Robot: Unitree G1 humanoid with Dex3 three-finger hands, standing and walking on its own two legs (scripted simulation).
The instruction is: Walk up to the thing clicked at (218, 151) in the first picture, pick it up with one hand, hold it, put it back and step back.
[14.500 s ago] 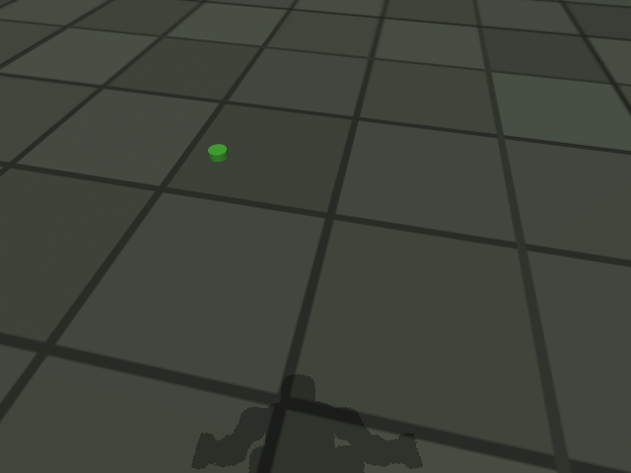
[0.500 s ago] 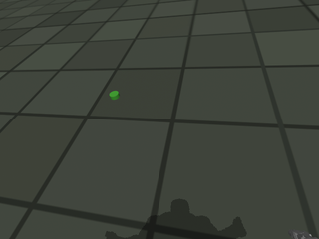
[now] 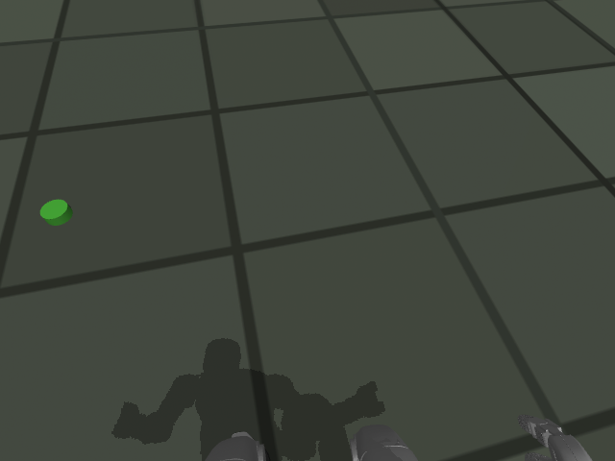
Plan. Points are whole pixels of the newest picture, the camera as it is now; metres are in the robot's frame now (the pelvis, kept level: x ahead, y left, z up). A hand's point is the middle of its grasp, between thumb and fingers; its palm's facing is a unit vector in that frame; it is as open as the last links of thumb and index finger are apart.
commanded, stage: walk up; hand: left
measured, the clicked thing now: (56, 212) +1.06 +0.90 -0.73
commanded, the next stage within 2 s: none
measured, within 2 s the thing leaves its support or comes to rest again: neither
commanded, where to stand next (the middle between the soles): +0.68 +1.08 m, yaw -58 degrees
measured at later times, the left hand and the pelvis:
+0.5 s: hand (1, 314) +0.36 +0.46 -0.11, palm faces -0.18 -0.77 -0.61, open 7.4 cm; pelvis +0.23 +0.17 -0.01, yaw -13 degrees
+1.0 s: hand out of the picture +0.61 +0.60 -0.12, palm faces -0.46 -0.65 -0.60, open 7.4 cm; pelvis +0.39 +0.37 -0.02, yaw -28 degrees
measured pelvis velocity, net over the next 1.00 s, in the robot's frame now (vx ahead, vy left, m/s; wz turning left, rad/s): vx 0.39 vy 0.37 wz -0.48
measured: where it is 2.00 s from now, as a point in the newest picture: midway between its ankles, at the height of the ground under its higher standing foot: (47, 323)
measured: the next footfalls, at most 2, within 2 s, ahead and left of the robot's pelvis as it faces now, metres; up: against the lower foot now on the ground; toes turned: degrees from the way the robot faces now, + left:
right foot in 0.28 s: +0.27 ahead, -0.02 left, +0.00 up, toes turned -20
left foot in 0.62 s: +0.45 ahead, +0.41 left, +0.00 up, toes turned -16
